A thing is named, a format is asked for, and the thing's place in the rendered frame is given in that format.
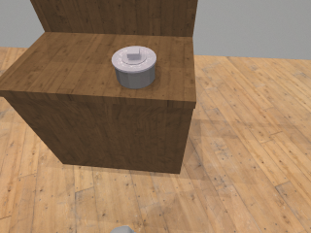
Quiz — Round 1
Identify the lid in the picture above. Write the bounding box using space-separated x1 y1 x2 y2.
112 46 156 74

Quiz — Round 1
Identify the table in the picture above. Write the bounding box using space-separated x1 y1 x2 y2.
0 0 198 175

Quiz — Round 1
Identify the pot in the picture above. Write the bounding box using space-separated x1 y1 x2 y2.
115 65 156 89

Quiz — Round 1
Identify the knob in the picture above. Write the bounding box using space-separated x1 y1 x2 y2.
126 47 140 58

